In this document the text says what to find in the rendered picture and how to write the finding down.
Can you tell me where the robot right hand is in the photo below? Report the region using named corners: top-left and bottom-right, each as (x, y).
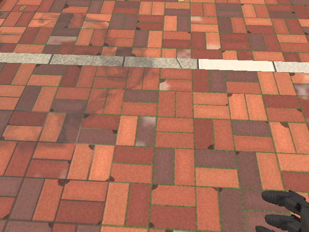
top-left (255, 189), bottom-right (309, 232)

